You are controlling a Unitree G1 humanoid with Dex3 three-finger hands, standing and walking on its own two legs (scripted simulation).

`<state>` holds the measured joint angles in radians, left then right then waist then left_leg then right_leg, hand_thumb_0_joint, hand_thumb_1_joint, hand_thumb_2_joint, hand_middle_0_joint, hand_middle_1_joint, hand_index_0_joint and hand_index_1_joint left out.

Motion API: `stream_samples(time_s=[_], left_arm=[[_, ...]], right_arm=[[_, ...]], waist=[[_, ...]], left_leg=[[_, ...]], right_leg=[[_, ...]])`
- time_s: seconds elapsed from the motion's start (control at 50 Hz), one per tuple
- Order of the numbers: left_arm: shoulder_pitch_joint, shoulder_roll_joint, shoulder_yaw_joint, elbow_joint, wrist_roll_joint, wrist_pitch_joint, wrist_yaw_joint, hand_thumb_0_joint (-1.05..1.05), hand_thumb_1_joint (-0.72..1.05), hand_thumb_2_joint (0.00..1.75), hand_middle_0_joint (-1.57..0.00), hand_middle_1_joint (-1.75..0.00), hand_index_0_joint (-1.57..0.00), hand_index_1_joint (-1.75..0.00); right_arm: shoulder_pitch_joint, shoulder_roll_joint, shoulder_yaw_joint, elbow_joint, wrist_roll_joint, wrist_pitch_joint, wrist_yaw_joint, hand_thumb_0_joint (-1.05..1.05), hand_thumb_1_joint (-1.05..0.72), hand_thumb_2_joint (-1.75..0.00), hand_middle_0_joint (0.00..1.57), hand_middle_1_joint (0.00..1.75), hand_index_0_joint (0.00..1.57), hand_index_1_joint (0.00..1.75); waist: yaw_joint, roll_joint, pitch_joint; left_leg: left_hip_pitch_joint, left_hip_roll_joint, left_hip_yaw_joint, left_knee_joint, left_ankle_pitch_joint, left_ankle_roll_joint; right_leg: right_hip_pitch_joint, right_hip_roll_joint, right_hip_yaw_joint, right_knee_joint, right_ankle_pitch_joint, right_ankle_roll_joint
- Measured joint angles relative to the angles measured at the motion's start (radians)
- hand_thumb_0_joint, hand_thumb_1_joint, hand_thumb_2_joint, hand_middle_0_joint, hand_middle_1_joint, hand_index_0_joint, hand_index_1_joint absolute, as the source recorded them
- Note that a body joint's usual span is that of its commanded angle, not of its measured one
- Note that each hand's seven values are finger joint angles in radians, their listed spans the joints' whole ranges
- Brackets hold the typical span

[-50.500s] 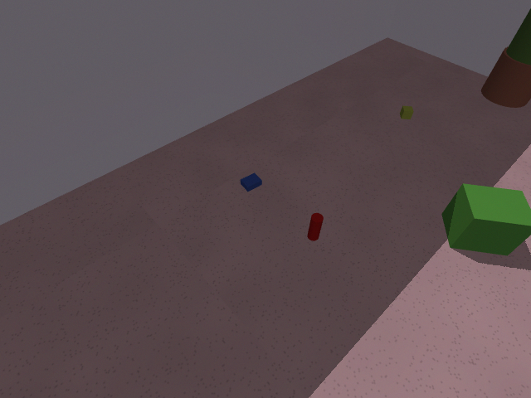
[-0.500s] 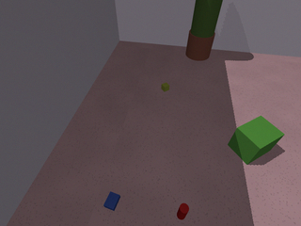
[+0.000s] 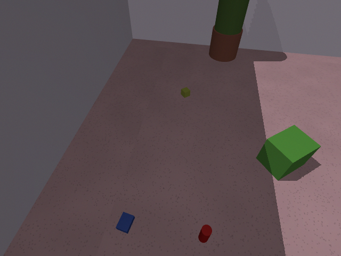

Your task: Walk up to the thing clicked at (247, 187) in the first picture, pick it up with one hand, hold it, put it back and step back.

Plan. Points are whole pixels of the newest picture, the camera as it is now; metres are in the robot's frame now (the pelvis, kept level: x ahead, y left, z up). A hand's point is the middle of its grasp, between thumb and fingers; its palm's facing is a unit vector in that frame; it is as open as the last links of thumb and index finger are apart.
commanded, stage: step back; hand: left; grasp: from above
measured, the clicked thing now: (125, 222) +0.44 +0.25 -0.77
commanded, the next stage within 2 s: none
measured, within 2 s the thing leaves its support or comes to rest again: neither
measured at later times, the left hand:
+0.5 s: hand out of the picture +0.07 +0.31 -0.18, palm faces -0.07 -0.94 -0.34, open 7.4 cm
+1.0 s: hand out of the picture -0.03 +0.30 -0.15, palm faces -0.04 -0.91 -0.41, open 7.4 cm
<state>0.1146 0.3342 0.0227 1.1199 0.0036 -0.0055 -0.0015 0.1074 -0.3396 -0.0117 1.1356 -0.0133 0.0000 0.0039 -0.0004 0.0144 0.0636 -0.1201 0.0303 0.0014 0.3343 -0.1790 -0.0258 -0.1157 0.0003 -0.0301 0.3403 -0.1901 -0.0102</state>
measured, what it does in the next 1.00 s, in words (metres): walks backwards: right foot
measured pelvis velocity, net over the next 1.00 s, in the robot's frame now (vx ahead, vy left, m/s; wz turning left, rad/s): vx -0.17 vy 0.05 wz -0.03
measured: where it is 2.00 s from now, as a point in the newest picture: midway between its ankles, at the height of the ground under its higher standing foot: outside the picture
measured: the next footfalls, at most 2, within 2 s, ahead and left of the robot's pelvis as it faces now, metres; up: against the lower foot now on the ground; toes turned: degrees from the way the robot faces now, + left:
right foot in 0.70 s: -0.09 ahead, -0.07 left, +0.00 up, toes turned -1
left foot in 1.08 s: -0.17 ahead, +0.17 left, +0.00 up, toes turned -4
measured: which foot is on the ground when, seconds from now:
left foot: down 0.00-0.74, up 0.76-1.00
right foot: down 0.00-0.26, up 0.28-0.68, down 0.70-1.00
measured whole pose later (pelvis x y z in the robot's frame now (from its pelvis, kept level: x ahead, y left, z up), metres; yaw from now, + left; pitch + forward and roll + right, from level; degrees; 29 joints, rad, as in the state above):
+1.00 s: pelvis -0.17 +0.05 -0.02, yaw -2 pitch -1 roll +1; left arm 0.11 0.35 0.06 0.78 0.03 0.04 0.01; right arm 0.15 -0.42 -0.04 0.89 0.00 0.03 -0.03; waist 0.01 0.02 0.17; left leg -0.34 -0.08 -0.11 0.94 -0.51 -0.03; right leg -0.33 0.00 0.03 0.56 -0.22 -0.02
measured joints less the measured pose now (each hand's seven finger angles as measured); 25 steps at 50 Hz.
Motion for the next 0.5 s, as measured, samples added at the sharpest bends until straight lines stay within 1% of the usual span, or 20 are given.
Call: stream_samples(time_s=[0.06, 0.12, 0.14, 0.18, 0.2, 0.22, 0.26, 0.28, 0.3, 0.32, 0.34, 0.36, 0.38, 0.42, 0.46, 0.5], left_arm=[[-0.018, 0.011, 0.019, -0.036, -0.008, 0.005, 0.004, 0.01, 0.9, 0.9, -0.2, -0.3, -0.2, -0.3], [-0.04, 0.024, 0.03, -0.072, -0.006, 0.018, 0.007, 0.01, 0.9, 0.9, -0.21, -0.3, -0.2, -0.3], [-0.046, 0.028, 0.033, -0.084, -0.002, 0.023, 0.007, 0.01, 0.9, 0.9, -0.21, -0.3, -0.2, -0.3], [-0.054, 0.037, 0.037, -0.109, 0.008, 0.032, 0.007, 0.01, 0.9, 0.9, -0.21, -0.3, -0.2, -0.3], [-0.058, 0.042, 0.039, -0.12, 0.013, 0.036, 0.007, 0.01, 0.9, 0.9, -0.21, -0.3, -0.2, -0.3], [-0.062, 0.048, 0.04, -0.132, 0.015, 0.04, 0.007, 0.01, 0.9, 0.9, -0.21, -0.3, -0.2, -0.3], [-0.073, 0.058, 0.038, -0.156, 0.013, 0.049, 0.008, 0.01, 0.9, 0.9, -0.2, -0.3, -0.2, -0.3], [-0.086, 0.065, 0.039, -0.166, 0.008, 0.054, 0.01, 0.01, 0.9, 0.9, -0.2, -0.3, -0.2, -0.3], [-0.101, 0.073, 0.043, -0.175, 0.005, 0.059, 0.014, 0.01, 0.9, 0.9, -0.2, -0.3, -0.2, -0.3], [-0.111, 0.078, 0.046, -0.185, 0.004, 0.063, 0.019, 0.01, 0.9, 0.9, -0.2, -0.3, -0.2, -0.3], [-0.115, 0.081, 0.047, -0.194, 0.004, 0.066, 0.024, 0.01, 0.9, 0.9, -0.2, -0.3, -0.2, -0.3], [-0.116, 0.08, 0.047, -0.2, 0.004, 0.068, 0.028, 0.01, 0.9, 0.9, -0.2, -0.3, -0.2, -0.3], [-0.116, 0.078, 0.045, -0.203, 0.004, 0.07, 0.03, 0.01, 0.91, 0.9, -0.2, -0.3, -0.2, -0.3], [-0.107, 0.073, 0.04, -0.212, -0.001, 0.071, 0.028, 0.01, 0.91, 0.9, -0.2, -0.3, -0.2, -0.3], [-0.086, 0.067, 0.037, -0.223, 0.0, 0.069, 0.025, 0.0, 0.91, 0.9, -0.2, -0.3, -0.2, -0.3], [-0.064, 0.062, 0.037, -0.226, 0.002, 0.07, 0.022, 0.0, 0.91, 0.9, -0.2, -0.3, -0.2, -0.3]], right_arm=[[-0.026, -0.015, -0.007, -0.036, 0.01, 0.009, 0.001, 0.01, -0.9, -0.9, 0.2, 0.3, 0.21, 0.3], [-0.043, -0.035, -0.019, -0.07, 0.014, 0.019, 0.002, 0.01, -0.9, -0.9, 0.2, 0.3, 0.21, 0.3], [-0.045, -0.042, -0.023, -0.081, 0.014, 0.023, 0.003, 0.01, -0.9, -0.9, 0.2, 0.3, 0.21, 0.3], [-0.042, -0.052, -0.032, -0.102, 0.011, 0.032, 0.005, 0.0, -0.9, -0.9, 0.2, 0.3, 0.21, 0.3], [-0.036, -0.055, -0.035, -0.112, 0.01, 0.035, 0.007, 0.0, -0.9, -0.9, 0.2, 0.3, 0.21, 0.3], [-0.028, -0.057, -0.037, -0.121, 0.01, 0.036, 0.008, 0.0, -0.9, -0.9, 0.2, 0.3, 0.21, 0.3], [-0.002, -0.065, -0.04, -0.137, 0.008, 0.03, 0.01, 0.0, -0.9, -0.9, 0.2, 0.3, 0.21, 0.3], [0.003, -0.063, -0.044, -0.139, 0.003, 0.026, 0.008, 0.0, -0.9, -0.9, 0.2, 0.3, 0.21, 0.3], [0.005, -0.054, -0.045, -0.14, -0.003, 0.024, 0.005, 0.0, -0.9, -0.9, 0.2, 0.3, 0.21, 0.3], [0.007, -0.044, -0.042, -0.142, -0.008, 0.022, 0.004, 0.0, -0.9, -0.9, 0.2, 0.3, 0.21, 0.3], [0.012, -0.034, -0.039, -0.148, -0.011, 0.021, 0.003, 0.0, -0.9, -0.9, 0.2, 0.3, 0.21, 0.3], [0.019, -0.026, -0.036, -0.154, -0.013, 0.022, 0.002, 0.0, -0.9, -0.9, 0.2, 0.3, 0.21, 0.3], [0.025, -0.019, -0.034, -0.161, -0.016, 0.023, -0.001, 0.0, -0.9, -0.9, 0.2, 0.3, 0.21, 0.3], [0.031, -0.01, -0.03, -0.171, -0.021, 0.026, -0.008, 0.01, -0.9, -0.9, 0.2, 0.3, 0.21, 0.3], [0.028, -0.006, -0.029, -0.186, -0.019, 0.026, -0.016, 0.01, -0.9, -0.9, 0.2, 0.3, 0.21, 0.3], [0.023, -0.002, -0.03, -0.206, -0.016, 0.022, -0.021, 0.01, -0.9, -0.9, 0.2, 0.3, 0.21, 0.3]], waist=[[-0.004, 0.007, 0.042], [-0.005, 0.008, 0.078], [-0.003, 0.005, 0.088], [0.0, -0.008, 0.097], [-0.002, -0.017, 0.098], [-0.006, -0.024, 0.097], [-0.016, -0.025, 0.088], [-0.016, -0.034, 0.093], [-0.013, -0.05, 0.109], [-0.01, -0.061, 0.124], [-0.013, -0.065, 0.133], [-0.019, -0.064, 0.137], [-0.025, -0.061, 0.137], [-0.024, -0.061, 0.134], [-0.018, -0.06, 0.134], [-0.017, -0.06, 0.137]], left_leg=[[-0.059, 0.007, -0.004, 0.086, -0.028, 0.005], [-0.125, 0.001, -0.009, 0.183, -0.042, 0.024], [-0.145, -0.009, -0.013, 0.23, -0.069, 0.031], [-0.175, -0.037, -0.02, 0.329, -0.174, 0.045], [-0.18, -0.05, -0.019, 0.36, -0.211, 0.05], [-0.176, -0.057, -0.017, 0.366, -0.218, 0.054], [-0.15, -0.052, -0.018, 0.304, -0.123, 0.059], [-0.147, -0.058, -0.017, 0.294, -0.163, 0.063], [-0.149, -0.066, -0.011, 0.298, -0.174, 0.068], [-0.148, -0.068, -0.006, 0.297, -0.171, 0.072], [-0.148, -0.065, -0.008, 0.29, -0.162, 0.075], [-0.148, -0.06, -0.013, 0.277, -0.148, 0.076], [-0.147, -0.056, -0.018, 0.259, -0.133, 0.078], [-0.147, -0.051, -0.013, 0.224, -0.106, 0.082], [-0.15, -0.048, 0.002, 0.208, -0.091, 0.085], [-0.154, -0.049, 0.016, 0.208, -0.085, 0.087]], right_leg=[[-0.042, 0.007, -0.002, 0.05, -0.011, -0.004], [-0.085, 0.003, -0.001, 0.098, -0.02, -0.004], [-0.1, -0.002, 0.003, 0.118, -0.024, -0.001], [-0.134, -0.017, 0.015, 0.157, -0.035, 0.005], [-0.15, -0.025, 0.02, 0.175, -0.04, 0.01], [-0.166, -0.033, 0.021, 0.193, -0.045, 0.016], [-0.206, -0.038, 0.015, 0.241, -0.062, 0.027], [-0.233, -0.039, 0.029, 0.282, -0.071, 0.016], [-0.257, -0.026, 0.072, 0.341, -0.14, 0.003], [-0.28, 0.0, 0.114, 0.416, -0.223, -0.007], [-0.301, 0.031, 0.142, 0.491, -0.289, -0.012], [-0.318, 0.061, 0.162, 0.559, -0.328, -0.017], [-0.333, 0.085, 0.174, 0.621, -0.344, -0.02], [-0.355, 0.111, 0.19, 0.719, -0.326, -0.018], [-0.354, 0.115, 0.192, 0.768, -0.3, -0.008], [-0.328, 0.105, 0.189, 0.756, -0.287, 0.008]])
